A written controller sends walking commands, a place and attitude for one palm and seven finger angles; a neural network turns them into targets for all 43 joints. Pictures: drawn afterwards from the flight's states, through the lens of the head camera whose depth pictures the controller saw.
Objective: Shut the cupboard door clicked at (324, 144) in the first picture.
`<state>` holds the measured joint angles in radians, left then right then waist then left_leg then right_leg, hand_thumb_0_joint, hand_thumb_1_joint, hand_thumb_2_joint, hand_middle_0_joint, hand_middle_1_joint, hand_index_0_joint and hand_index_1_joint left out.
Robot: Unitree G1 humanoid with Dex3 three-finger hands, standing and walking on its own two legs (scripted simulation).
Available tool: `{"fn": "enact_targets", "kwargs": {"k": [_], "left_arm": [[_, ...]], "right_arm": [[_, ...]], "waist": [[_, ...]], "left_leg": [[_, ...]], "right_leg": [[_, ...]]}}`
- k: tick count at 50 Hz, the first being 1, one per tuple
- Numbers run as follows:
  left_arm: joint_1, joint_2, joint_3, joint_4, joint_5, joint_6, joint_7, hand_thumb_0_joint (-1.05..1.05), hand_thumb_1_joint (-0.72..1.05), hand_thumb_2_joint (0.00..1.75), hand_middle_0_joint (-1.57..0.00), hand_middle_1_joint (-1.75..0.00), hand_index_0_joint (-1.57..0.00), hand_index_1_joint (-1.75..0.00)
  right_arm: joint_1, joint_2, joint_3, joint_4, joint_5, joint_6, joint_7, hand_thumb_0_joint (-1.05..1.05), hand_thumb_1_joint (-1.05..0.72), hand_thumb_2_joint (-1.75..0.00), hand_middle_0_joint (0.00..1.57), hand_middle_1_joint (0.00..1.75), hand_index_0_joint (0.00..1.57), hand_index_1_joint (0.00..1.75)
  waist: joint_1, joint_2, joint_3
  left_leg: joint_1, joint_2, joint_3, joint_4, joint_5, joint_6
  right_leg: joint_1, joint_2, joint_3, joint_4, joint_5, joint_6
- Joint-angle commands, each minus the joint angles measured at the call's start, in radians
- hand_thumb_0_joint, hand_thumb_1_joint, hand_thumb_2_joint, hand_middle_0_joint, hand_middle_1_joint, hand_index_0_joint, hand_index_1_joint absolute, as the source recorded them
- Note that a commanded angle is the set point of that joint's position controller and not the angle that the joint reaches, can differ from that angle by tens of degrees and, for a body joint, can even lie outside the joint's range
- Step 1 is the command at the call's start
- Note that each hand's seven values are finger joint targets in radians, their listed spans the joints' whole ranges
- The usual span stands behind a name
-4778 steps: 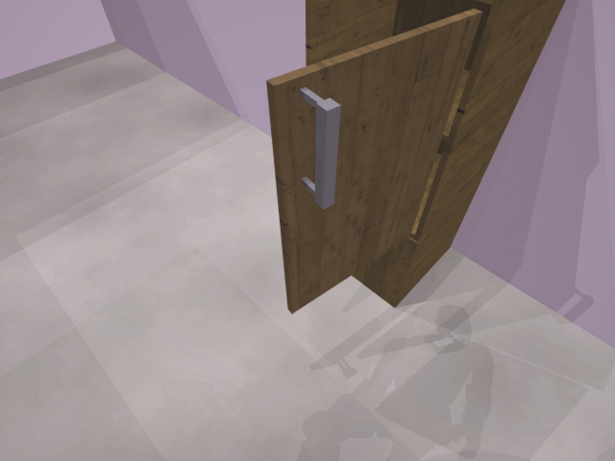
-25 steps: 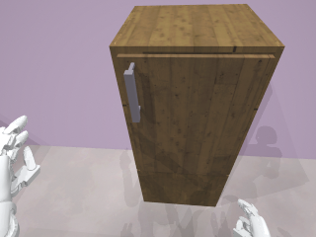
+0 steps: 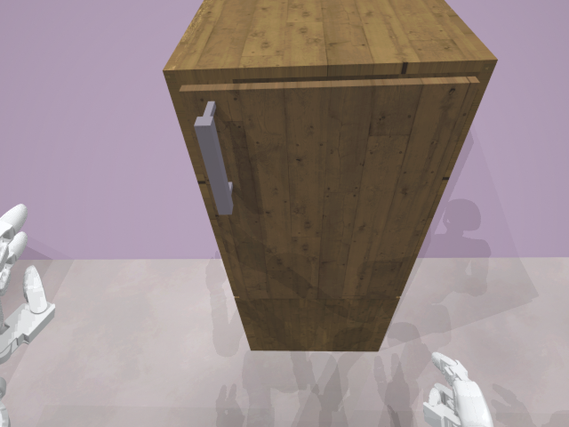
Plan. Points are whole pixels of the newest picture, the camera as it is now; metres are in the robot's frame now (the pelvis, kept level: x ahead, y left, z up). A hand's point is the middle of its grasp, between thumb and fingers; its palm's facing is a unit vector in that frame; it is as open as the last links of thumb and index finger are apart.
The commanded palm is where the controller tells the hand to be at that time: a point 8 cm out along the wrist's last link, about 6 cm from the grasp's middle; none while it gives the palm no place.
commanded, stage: step back with the hand held close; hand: left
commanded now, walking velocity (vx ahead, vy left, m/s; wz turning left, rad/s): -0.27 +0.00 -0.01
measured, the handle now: (218, 161) +0.46 +0.14 +0.14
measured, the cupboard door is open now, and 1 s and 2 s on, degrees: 0 0 0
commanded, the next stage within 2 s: stop stepping back and stand still in 1.12 s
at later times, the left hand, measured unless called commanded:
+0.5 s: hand out of the picture +0.11 +0.29 +0.15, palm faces +0.47 -0.77 -0.44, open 7.4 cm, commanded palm +0.06 +0.32 +0.17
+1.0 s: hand out of the picture +0.03 +0.29 +0.17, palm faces +0.51 -0.75 -0.43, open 7.4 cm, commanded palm -0.05 +0.33 +0.17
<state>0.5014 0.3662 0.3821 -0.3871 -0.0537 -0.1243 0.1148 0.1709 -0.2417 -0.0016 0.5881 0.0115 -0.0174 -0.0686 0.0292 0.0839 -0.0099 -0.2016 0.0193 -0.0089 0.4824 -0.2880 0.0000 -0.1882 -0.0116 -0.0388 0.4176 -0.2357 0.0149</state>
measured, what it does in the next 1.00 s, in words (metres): walks backwards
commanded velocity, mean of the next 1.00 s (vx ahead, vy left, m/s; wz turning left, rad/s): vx -0.32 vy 0.00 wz -0.04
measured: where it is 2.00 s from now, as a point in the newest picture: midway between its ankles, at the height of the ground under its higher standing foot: outside the picture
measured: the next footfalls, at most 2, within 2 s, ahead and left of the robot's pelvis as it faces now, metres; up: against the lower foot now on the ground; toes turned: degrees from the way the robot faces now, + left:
right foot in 1.20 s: -0.23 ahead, -0.12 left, +0.00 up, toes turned +2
left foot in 1.40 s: -0.21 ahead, +0.15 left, +0.00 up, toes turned +2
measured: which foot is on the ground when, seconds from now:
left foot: down 0.00-1.00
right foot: down 0.00-0.96, up 0.98-1.00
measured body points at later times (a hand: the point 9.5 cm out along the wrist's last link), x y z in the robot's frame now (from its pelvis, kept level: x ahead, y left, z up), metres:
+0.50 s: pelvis -0.08 +0.02 -0.01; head -0.08 +0.03 +0.44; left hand +0.08 +0.33 +0.18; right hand +0.08 -0.22 -0.09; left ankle -0.02 +0.12 -0.74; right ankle -0.01 -0.13 -0.74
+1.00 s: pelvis -0.17 +0.02 -0.02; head -0.15 +0.04 +0.42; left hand -0.01 +0.33 +0.19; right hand +0.02 -0.22 -0.09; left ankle -0.03 +0.12 -0.74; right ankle -0.06 -0.12 -0.72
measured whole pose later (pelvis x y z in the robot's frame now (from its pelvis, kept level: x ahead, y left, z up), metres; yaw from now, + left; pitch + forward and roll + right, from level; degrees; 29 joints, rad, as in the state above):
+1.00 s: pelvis -0.17 +0.02 -0.02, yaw +5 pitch +0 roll -4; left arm 0.48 0.43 0.45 -0.54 -0.02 -0.26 0.18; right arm 0.21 -0.22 -0.02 0.59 0.00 -0.10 -0.07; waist -0.02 0.02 0.03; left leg -0.55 0.05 0.01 0.66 -0.22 0.05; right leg -0.53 0.05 0.03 0.79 -0.35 0.02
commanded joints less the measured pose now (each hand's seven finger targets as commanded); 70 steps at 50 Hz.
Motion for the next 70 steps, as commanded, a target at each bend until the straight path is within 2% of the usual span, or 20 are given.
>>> {"fn": "enact_targets", "kwargs": {"k": [1,8,17,22,29,34,39,42,45,48,51,57,58,59,60,61,62,65,68,70], "left_arm": [[0.016,0.223,0.143,-0.243,-0.008,-0.062,0.029,0.00,0.90,0.90,-0.20,-0.30,-0.20,-0.30],[0.029,0.255,0.181,-0.300,-0.011,-0.069,0.051,0.00,0.90,0.90,-0.20,-0.30,-0.20,-0.30],[0.012,0.251,0.194,-0.261,0.012,-0.106,0.063,0.00,0.90,0.90,-0.20,-0.30,-0.20,-0.30],[-0.046,0.267,0.193,-0.302,0.029,-0.142,0.082,0.00,0.90,0.90,-0.20,-0.30,-0.20,-0.30],[-0.055,0.223,0.176,-0.321,0.042,-0.177,0.083,0.00,0.90,0.90,-0.20,-0.30,-0.20,-0.30],[-0.038,0.216,0.195,-0.287,0.052,-0.199,0.064,0.00,0.90,0.90,-0.20,-0.30,-0.20,-0.30],[-0.098,0.228,0.175,-0.310,0.034,-0.198,0.066,0.00,0.90,0.90,-0.20,-0.30,-0.20,-0.30],[-0.103,0.283,0.207,-0.311,0.026,-0.193,0.085,0.00,0.90,0.90,-0.20,-0.30,-0.20,-0.30],[-0.077,0.261,0.192,-0.335,0.019,-0.196,0.088,0.00,0.90,0.90,-0.20,-0.30,-0.20,-0.30],[-0.072,0.257,0.236,-0.410,0.022,-0.217,0.086,0.00,0.90,0.90,-0.20,-0.30,-0.20,-0.30],[-0.024,0.268,0.250,-0.381,-0.013,-0.217,0.080,0.00,0.90,0.90,-0.20,-0.30,-0.20,-0.30],[-0.063,0.231,0.171,-0.342,-0.026,-0.193,0.059,0.00,0.90,0.90,-0.20,-0.30,-0.20,-0.30],[-0.096,0.218,0.148,-0.352,-0.025,-0.203,0.050,0.00,0.90,0.90,-0.20,-0.30,-0.20,-0.30],[-0.135,0.242,0.153,-0.368,-0.017,-0.210,0.049,0.00,0.90,0.90,-0.20,-0.30,-0.20,-0.30],[-0.173,0.301,0.180,-0.373,-0.002,-0.213,0.059,0.00,0.90,0.90,-0.20,-0.30,-0.20,-0.30],[-0.255,0.330,0.174,-0.381,0.021,-0.211,0.071,0.00,0.90,0.90,-0.20,-0.30,-0.20,-0.30],[-0.267,0.342,0.187,-0.361,0.022,-0.192,0.071,0.00,0.90,0.90,-0.20,-0.30,-0.20,-0.30],[-0.113,0.256,0.156,-0.280,0.014,-0.145,0.069,0.00,0.90,0.90,-0.20,-0.30,-0.20,-0.30],[-0.073,0.233,0.156,-0.257,0.007,-0.122,0.065,0.00,0.90,0.90,-0.20,-0.30,-0.20,-0.30],[-0.053,0.254,0.170,-0.319,0.001,-0.132,0.064,0.00,0.90,0.90,-0.20,-0.30,-0.20,-0.30]], "right_arm": [[-0.082,-0.106,-0.056,-0.177,0.005,-0.011,-0.022,0.00,-0.90,-0.90,0.20,0.30,0.20,0.30],[-0.083,-0.108,-0.055,-0.205,0.007,0.009,-0.040,0.00,-0.90,-0.90,0.20,0.30,0.20,0.30],[-0.045,-0.130,-0.056,-0.199,0.003,-0.032,-0.035,0.00,-0.90,-0.90,0.20,0.30,0.20,0.30],[-0.030,-0.133,-0.052,-0.183,-0.005,-0.072,-0.038,0.00,-0.90,-0.90,0.20,0.30,0.20,0.30],[-0.021,-0.129,-0.045,-0.169,-0.005,-0.125,-0.037,0.00,-0.90,-0.90,0.20,0.30,0.20,0.30],[-0.016,-0.132,-0.055,-0.162,-0.009,-0.142,-0.022,0.00,-0.90,-0.90,0.20,0.30,0.20,0.30],[-0.006,-0.093,-0.053,-0.137,-0.016,-0.141,-0.004,0.00,-0.90,-0.90,0.20,0.30,0.20,0.30],[0.000,-0.080,-0.057,-0.109,-0.016,-0.119,0.003,0.00,-0.90,-0.90,0.20,0.30,0.20,0.30],[0.003,-0.088,-0.059,-0.121,-0.008,-0.103,-0.005,0.00,-0.90,-0.90,0.20,0.30,0.20,0.30],[-0.031,-0.123,-0.072,-0.152,-0.012,-0.131,-0.024,0.00,-0.90,-0.90,0.20,0.30,0.20,0.30],[-0.038,-0.098,-0.102,-0.113,-0.005,-0.188,-0.004,0.00,-0.90,-0.90,0.20,0.30,0.20,0.30],[-0.045,-0.096,-0.061,-0.087,-0.016,-0.191,0.013,0.00,-0.90,-0.90,0.20,0.30,0.20,0.30],[-0.037,-0.085,-0.057,-0.082,-0.020,-0.187,0.017,0.00,-0.90,-0.90,0.20,0.30,0.20,0.30],[-0.041,-0.073,-0.056,-0.079,-0.021,-0.179,0.021,0.00,-0.90,-0.90,0.20,0.30,0.20,0.30],[-0.047,-0.046,-0.050,-0.073,-0.023,-0.168,0.020,0.00,-0.90,-0.90,0.20,0.30,0.20,0.30],[-0.082,-0.043,-0.035,-0.072,-0.030,-0.168,0.024,0.00,-0.90,-0.90,0.20,0.30,0.20,0.30],[-0.082,-0.064,-0.046,-0.071,-0.022,-0.172,0.019,0.00,-0.90,-0.90,0.20,0.30,0.20,0.30],[-0.047,-0.042,-0.019,-0.094,-0.008,-0.135,-0.005,0.00,-0.90,-0.90,0.20,0.30,0.20,0.30],[-0.005,-0.069,-0.027,-0.099,0.001,-0.130,-0.017,0.00,-0.90,-0.90,0.20,0.30,0.20,0.30],[-0.013,-0.109,-0.041,-0.136,0.014,-0.145,-0.019,0.00,-0.90,-0.90,0.20,0.30,0.20,0.30]], "waist": [[-0.018,-0.088,-0.201],[-0.016,-0.015,-0.189],[-0.024,-0.021,-0.057],[-0.033,-0.035,-0.043],[-0.029,0.113,-0.080],[-0.029,0.050,-0.040],[-0.038,-0.158,-0.023],[-0.048,-0.243,-0.078],[-0.062,-0.126,-0.085],[-0.034,0.289,-0.133],[-0.016,0.114,-0.201],[-0.029,0.167,-0.064],[-0.031,0.099,-0.079],[-0.031,-0.023,-0.072],[-0.026,-0.240,-0.076],[0.001,-0.315,-0.058],[-0.003,-0.348,-0.084],[-0.026,-0.180,-0.078],[-0.049,-0.086,-0.116],[-0.024,0.024,-0.148]], "left_leg": [[0.038,0.040,0.006,0.033,0.483,0.015],[-0.065,0.074,-0.036,-0.023,0.468,0.023],[-0.413,0.071,-0.072,-0.093,-0.197,0.063],[-0.389,0.056,-0.085,-0.062,-0.292,0.060],[-0.569,0.138,-0.170,-0.206,-0.361,0.095],[-0.706,0.139,-0.143,-0.142,-0.464,0.109],[-0.385,0.002,-0.022,0.169,-0.293,0.017],[-0.155,-0.036,0.015,0.294,-0.155,-0.006],[-0.140,0.012,-0.054,0.138,-0.220,0.023],[-0.564,0.316,-0.381,-0.339,-0.525,0.146],[-0.245,0.304,-0.198,-0.216,-0.167,0.127],[-0.259,0.282,-0.075,-0.289,-0.284,0.030],[-0.190,0.245,-0.038,-0.204,-0.231,0.000],[-0.124,0.173,0.019,-0.009,-0.158,-0.034],[-0.076,0.056,0.083,0.298,-0.091,-0.079],[-0.162,-0.006,0.069,0.503,-0.149,-0.082],[-0.252,-0.027,0.012,0.608,-0.173,-0.065],[-0.263,0.015,0.003,0.406,-0.113,-0.036],[-0.050,-0.005,0.039,-0.028,0.130,-0.012],[0.025,0.136,-0.084,-0.104,0.341,0.027]], "right_leg": [[0.055,-0.104,0.058,0.044,0.531,-0.031],[0.076,-0.062,0.050,0.111,0.429,-0.013],[0.079,-0.050,0.115,0.073,0.046,-0.013],[-0.037,-0.055,0.136,-0.005,-0.194,-0.023],[0.184,0.047,0.061,0.248,0.033,0.004],[0.219,0.046,0.139,0.290,0.058,-0.006],[-0.229,-0.130,0.356,-0.041,-0.222,-0.089],[-0.396,-0.202,0.351,-0.160,-0.301,-0.115],[-0.418,-0.114,0.220,-0.066,-0.332,-0.063],[-0.013,0.127,0.028,0.603,-0.181,0.016],[-0.183,0.105,0.068,0.748,-0.291,0.006],[-0.044,0.090,-0.019,0.199,-0.299,-0.025],[-0.074,0.045,0.024,0.051,-0.278,-0.044],[-0.182,-0.063,0.214,-0.115,-0.285,-0.095],[-0.351,-0.268,0.503,-0.250,-0.239,-0.177],[-0.365,-0.344,0.510,-0.260,-0.045,-0.203],[-0.325,-0.324,0.516,-0.210,0.082,-0.199],[-0.090,-0.236,0.262,0.004,0.443,-0.171],[-0.053,-0.122,0.162,0.074,0.332,-0.074],[-0.061,0.002,0.119,0.092,0.111,-0.011]]}}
